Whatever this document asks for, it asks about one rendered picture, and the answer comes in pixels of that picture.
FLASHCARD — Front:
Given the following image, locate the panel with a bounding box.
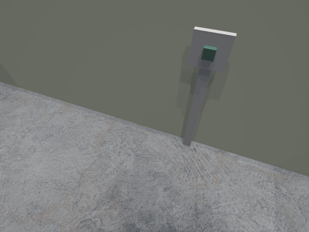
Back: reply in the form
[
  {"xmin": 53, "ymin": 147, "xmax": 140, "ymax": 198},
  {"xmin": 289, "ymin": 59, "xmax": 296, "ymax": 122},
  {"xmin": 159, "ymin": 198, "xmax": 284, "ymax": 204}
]
[{"xmin": 183, "ymin": 27, "xmax": 237, "ymax": 146}]

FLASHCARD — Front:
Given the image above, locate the button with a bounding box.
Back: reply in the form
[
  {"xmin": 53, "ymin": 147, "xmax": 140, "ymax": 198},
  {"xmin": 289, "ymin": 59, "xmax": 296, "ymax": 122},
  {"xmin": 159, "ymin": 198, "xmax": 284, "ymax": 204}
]
[{"xmin": 201, "ymin": 45, "xmax": 217, "ymax": 62}]

